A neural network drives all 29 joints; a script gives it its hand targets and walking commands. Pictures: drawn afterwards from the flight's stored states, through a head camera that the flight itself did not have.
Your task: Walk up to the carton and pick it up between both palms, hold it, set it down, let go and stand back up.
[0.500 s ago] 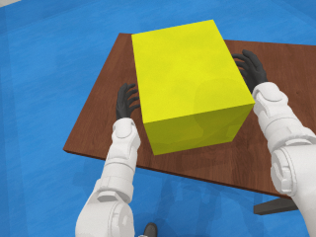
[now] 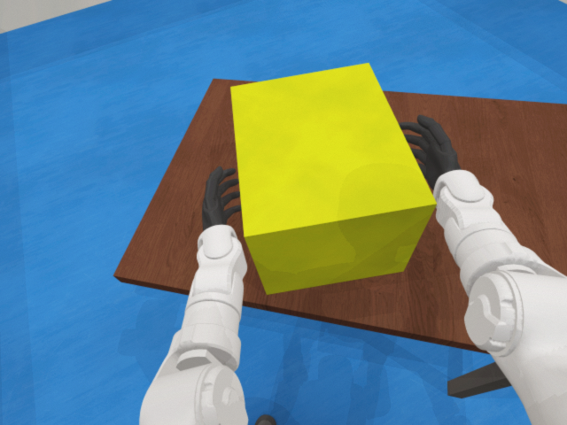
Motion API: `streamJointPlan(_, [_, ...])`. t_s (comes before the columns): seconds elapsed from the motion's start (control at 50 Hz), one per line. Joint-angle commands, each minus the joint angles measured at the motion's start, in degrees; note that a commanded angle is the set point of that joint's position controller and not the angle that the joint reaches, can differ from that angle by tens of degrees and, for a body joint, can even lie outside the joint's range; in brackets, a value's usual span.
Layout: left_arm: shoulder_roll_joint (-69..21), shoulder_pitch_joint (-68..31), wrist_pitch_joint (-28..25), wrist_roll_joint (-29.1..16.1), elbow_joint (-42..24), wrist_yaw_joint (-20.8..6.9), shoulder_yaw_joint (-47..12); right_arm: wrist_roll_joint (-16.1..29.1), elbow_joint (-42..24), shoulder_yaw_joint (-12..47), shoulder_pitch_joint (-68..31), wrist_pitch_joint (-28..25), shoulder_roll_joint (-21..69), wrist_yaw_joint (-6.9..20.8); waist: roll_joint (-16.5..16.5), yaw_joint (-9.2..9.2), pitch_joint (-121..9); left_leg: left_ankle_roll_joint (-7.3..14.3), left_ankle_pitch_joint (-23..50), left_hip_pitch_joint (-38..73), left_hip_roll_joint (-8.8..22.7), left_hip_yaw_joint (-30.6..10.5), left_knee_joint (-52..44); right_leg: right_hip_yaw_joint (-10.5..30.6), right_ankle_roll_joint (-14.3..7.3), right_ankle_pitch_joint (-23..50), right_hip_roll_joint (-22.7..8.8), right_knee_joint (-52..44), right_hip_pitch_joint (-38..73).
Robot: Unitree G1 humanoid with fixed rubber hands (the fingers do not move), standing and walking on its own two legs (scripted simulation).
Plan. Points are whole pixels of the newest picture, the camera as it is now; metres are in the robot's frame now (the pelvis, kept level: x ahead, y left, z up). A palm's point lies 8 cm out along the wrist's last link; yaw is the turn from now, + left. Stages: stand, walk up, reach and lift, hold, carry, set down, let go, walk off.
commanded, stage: reach and lift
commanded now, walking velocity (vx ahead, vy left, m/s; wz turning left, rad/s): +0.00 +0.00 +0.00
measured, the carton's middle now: (317, 179) +0.49 +0.09 +0.01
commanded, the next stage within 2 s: none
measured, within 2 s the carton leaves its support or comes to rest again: leaves its support in 1.60 s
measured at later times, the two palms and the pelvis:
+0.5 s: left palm (220, 221) +0.37 +0.21 +0.04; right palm (442, 173) +0.49 -0.09 +0.07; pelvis +0.01 -0.01 +0.00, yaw +1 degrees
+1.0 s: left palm (220, 218) +0.37 +0.21 +0.03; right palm (441, 174) +0.49 -0.09 +0.06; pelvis +0.01 +0.00 +0.00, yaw +1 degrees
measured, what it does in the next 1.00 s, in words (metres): stands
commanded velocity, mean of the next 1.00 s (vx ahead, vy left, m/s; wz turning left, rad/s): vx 0.00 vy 0.00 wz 0.00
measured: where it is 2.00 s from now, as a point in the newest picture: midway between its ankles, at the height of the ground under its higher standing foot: outside the picture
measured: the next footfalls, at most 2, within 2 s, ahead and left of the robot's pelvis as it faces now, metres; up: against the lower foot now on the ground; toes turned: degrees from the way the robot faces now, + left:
none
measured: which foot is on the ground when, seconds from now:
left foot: down 0.00-1.00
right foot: down 0.00-1.00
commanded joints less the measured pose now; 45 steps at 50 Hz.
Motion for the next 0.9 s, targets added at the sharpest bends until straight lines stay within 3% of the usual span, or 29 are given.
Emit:
streamJointPlan(0.0, [-14.36, -28.64, -3.12, 1.18, -7.36, -4.06, -10.79, -4.55, -6.04, 1.63, -25.02, -2.47, 16.61, 6.21, -4.94, 0.15, -36.91, 2.18, 21.28, 20.60, -4.25, 5.83, 4.47, -3.43, 2.32, 15.70, -0.39, 0.60, 15.07])
streamJointPlan(0.04, [-15.46, -28.77, -2.86, 1.48, -6.55, -4.54, -11.13, -5.75, -4.08, 0.40, -23.61, -2.32, 17.94, 6.52, -4.57, -0.75, -35.43, 2.15, 21.37, 21.06, -3.97, 5.76, 4.22, -3.78, 2.10, 14.76, -0.43, 0.32, 14.07])
streamJointPlan(0.18, [-16.07, -29.66, -3.11, 1.41, -6.20, -5.06, -11.81, -7.15, -3.82, -0.36, -23.64, -3.02, 20.18, 7.01, -5.24, -0.72, -34.97, 2.64, 19.82, 19.16, -4.05, 6.15, 3.80, -3.91, 2.53, 15.41, -1.05, 0.67, 15.62])
streamJointPlan(0.44, [-15.82, -28.05, -4.25, 0.69, -1.94, -6.49, -11.64, -5.41, -3.18, 3.41, -22.15, -3.97, 23.37, 6.85, -7.67, 0.31, -32.64, 3.89, 17.36, 12.69, -4.20, 6.22, 2.38, -2.60, 3.95, 22.23, -2.41, 2.44, 21.41])
streamJointPlan(0.78, [-18.59, -26.41, -5.10, 0.08, -2.19, -6.30, -14.58, -4.66, -2.89, 4.81, -20.34, -6.13, 23.15, 5.99, -6.05, -1.49, -33.63, 2.88, 23.75, 18.01, -3.48, 5.69, 3.56, -3.67, 3.32, 23.42, -1.92, 0.79, 17.58])
streamJointPlan(0.88, [-18.88, -27.12, -4.80, 0.14, -2.41, -5.80, -15.27, -4.54, -2.66, 4.52, -20.66, -6.23, 22.89, 6.07, -5.27, -1.67, -33.63, 2.45, 24.39, 20.03, -3.18, 5.53, 3.88, -3.68, 2.84, 20.72, -1.81, -0.34, 15.81])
